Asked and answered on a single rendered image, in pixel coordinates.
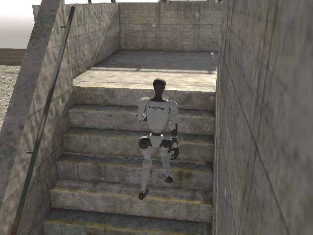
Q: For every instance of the stairs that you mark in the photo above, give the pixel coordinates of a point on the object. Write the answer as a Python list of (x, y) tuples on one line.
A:
[(100, 170)]

